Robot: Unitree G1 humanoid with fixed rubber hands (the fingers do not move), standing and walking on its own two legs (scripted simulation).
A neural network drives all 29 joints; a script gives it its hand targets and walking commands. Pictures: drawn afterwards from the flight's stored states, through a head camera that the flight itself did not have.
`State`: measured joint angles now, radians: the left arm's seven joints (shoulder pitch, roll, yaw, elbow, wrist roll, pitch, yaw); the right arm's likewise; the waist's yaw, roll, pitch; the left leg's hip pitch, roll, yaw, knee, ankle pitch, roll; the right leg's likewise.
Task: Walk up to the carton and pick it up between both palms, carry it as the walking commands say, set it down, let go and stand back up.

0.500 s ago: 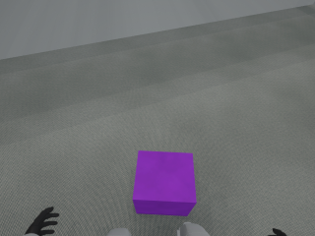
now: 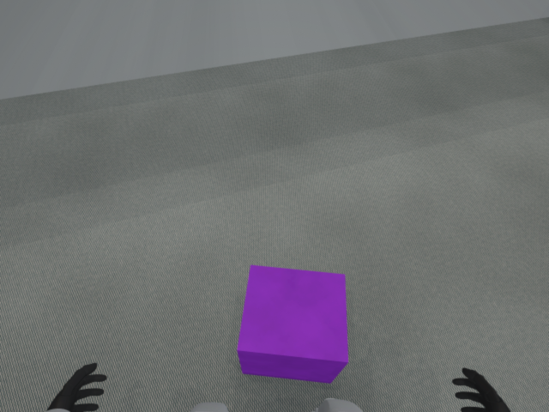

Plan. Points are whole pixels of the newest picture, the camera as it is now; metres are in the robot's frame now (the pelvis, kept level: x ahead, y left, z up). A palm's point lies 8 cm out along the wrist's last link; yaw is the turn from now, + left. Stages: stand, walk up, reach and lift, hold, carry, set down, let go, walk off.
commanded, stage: walk up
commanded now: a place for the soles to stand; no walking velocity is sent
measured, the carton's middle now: (291, 326) +0.42 -0.05 -0.61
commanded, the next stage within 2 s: none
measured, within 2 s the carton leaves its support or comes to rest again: neither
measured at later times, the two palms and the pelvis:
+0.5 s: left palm out of the picture +0.10 +0.26 -0.12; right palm out of the picture +0.05 -0.41 -0.11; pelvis -0.02 -0.06 -0.03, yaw +0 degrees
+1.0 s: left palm (107, 408) +0.13 +0.24 -0.08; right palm out of the picture +0.14 -0.38 -0.10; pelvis +0.00 -0.07 +0.00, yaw -1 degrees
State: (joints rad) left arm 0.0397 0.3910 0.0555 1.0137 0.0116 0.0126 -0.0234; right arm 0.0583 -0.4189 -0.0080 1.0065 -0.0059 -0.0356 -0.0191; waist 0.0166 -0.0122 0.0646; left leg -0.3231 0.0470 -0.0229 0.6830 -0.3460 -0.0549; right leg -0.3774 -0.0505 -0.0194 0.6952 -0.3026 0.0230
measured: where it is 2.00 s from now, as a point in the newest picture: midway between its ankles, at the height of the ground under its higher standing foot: outside the picture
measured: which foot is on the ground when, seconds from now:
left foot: down 0.00-0.32, up 0.34-0.52, down 0.54-1.00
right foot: down 0.00-1.00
